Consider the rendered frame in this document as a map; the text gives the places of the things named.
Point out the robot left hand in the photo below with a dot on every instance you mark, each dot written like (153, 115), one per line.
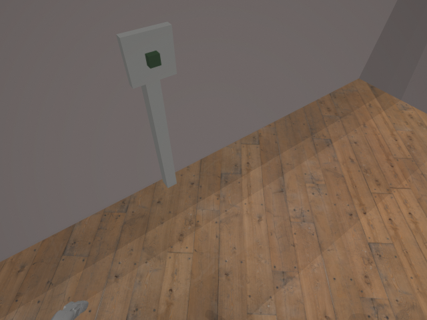
(71, 310)

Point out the panel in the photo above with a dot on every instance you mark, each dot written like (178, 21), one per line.
(133, 46)

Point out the button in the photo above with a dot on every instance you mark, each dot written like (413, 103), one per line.
(153, 59)

